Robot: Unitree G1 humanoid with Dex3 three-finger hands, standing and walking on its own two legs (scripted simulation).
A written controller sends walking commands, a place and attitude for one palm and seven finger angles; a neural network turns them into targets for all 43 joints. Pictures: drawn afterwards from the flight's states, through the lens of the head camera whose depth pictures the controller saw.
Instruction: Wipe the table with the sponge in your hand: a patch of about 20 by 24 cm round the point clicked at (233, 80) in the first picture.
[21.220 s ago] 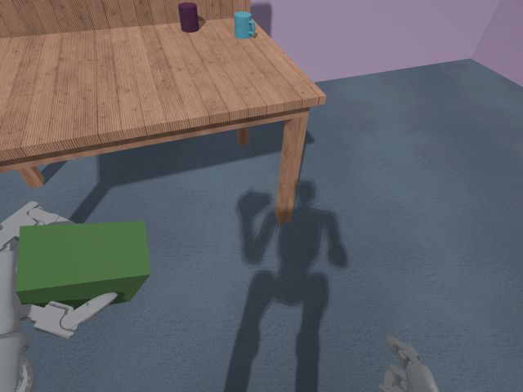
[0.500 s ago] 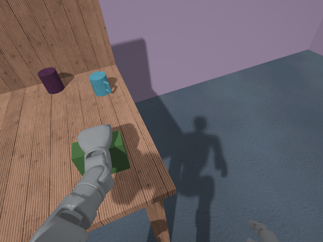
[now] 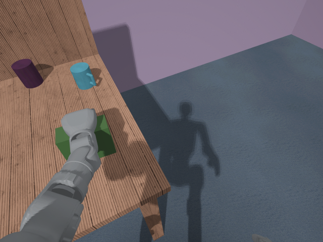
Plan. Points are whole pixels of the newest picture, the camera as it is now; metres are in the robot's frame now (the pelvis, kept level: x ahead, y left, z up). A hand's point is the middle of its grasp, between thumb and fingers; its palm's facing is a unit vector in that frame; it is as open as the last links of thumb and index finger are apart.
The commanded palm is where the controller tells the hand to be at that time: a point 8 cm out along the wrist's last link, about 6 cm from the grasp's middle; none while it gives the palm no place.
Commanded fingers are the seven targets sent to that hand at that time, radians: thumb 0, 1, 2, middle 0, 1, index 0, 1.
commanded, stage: wipe forward along the third lane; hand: left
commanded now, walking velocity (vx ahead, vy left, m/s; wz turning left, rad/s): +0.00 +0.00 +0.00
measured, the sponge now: (89, 144) +0.39 +0.24 +0.00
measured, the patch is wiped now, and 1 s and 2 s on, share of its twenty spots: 1.00 1.00 1.00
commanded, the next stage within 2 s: wipe back along the third lane in 0.46 s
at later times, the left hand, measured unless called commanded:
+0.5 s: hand (83, 123) +0.44 +0.26 +0.04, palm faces -0.09 -0.01 -1.00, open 9.9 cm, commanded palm +0.43 +0.25 +0.07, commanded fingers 0.00 0.10 1.30 -1.20 -1.60 -1.20 -1.60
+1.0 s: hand (83, 125) +0.43 +0.25 +0.04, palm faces -0.03 -0.01 -1.00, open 9.9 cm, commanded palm +0.38 +0.23 +0.06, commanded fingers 0.00 0.10 1.30 -1.20 -1.60 -1.20 -1.60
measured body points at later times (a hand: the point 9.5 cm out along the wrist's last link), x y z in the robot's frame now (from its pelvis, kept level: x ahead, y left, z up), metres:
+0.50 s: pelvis +0.01 +0.03 +0.00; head +0.05 +0.02 +0.45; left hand +0.44 +0.25 +0.09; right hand +0.10 -0.23 -0.14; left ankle +0.05 +0.17 -0.72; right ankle +0.00 -0.10 -0.72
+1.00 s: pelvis +0.03 +0.05 +0.01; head +0.05 +0.04 +0.46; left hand +0.43 +0.25 +0.09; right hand +0.15 -0.19 -0.13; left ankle +0.05 +0.17 -0.72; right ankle +0.00 -0.10 -0.72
